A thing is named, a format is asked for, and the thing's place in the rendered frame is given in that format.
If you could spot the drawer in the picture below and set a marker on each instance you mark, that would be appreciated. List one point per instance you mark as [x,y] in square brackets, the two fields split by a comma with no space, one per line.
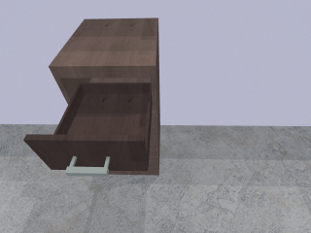
[101,120]

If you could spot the cabinet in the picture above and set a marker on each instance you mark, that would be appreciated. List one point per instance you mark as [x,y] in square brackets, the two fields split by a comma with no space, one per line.
[114,50]

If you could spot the handle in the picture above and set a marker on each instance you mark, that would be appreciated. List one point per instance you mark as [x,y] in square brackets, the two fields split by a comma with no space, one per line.
[78,171]

